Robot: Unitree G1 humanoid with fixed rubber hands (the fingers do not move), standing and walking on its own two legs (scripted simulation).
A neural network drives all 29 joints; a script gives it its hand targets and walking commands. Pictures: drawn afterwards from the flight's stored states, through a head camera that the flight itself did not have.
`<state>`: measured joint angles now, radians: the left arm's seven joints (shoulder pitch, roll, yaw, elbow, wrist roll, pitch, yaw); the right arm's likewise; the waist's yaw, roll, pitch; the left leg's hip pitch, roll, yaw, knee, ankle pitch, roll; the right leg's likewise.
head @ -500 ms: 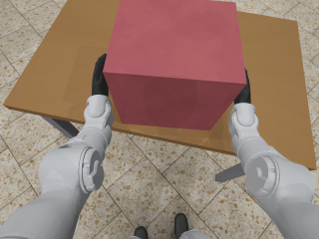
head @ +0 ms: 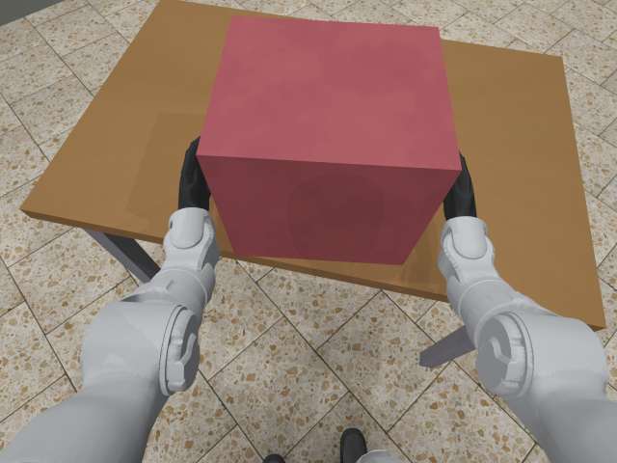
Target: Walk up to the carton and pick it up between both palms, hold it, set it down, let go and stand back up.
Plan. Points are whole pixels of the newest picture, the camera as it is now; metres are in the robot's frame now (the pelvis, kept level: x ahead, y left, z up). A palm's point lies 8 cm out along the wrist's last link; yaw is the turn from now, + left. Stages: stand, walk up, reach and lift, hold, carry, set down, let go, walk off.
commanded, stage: reach and lift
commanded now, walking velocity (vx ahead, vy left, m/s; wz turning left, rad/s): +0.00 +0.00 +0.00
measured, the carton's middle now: (325, 153) +0.50 -0.03 +0.05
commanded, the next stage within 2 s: none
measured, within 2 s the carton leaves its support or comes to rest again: leaves its support in 0.52 s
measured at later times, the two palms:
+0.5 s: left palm (190, 241) +0.39 +0.15 +0.03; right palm (460, 233) +0.38 -0.18 +0.04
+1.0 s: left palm (127, 161) +0.39 +0.16 +0.19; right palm (517, 148) +0.38 -0.17 +0.19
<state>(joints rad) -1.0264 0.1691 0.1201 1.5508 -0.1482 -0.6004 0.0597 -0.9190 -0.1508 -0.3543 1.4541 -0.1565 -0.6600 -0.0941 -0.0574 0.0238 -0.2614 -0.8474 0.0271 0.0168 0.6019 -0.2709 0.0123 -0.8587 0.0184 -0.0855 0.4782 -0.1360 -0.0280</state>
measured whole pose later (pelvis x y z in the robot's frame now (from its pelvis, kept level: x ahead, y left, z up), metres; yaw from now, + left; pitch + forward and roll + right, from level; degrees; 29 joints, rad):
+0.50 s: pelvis -0.02 +0.01 -0.01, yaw +0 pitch +22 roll -3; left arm -0.83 0.09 -0.10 1.42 -0.38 -0.44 0.17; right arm -0.74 -0.14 -0.13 1.21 0.06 -0.31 -0.15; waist -0.05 0.07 -0.31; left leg -0.79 0.01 0.00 0.77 -0.35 0.03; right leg -0.80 0.01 -0.08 0.64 -0.21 -0.01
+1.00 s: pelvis -0.04 +0.01 +0.02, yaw +2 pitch +6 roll -1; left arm -1.03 0.14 0.16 1.26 -0.13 0.02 0.16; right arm -0.97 -0.14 -0.31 1.12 -0.01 0.10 -0.15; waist -0.05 0.02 -0.20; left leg -0.41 -0.03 -0.02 0.55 -0.24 0.03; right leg -0.44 0.00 -0.04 0.48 -0.15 -0.01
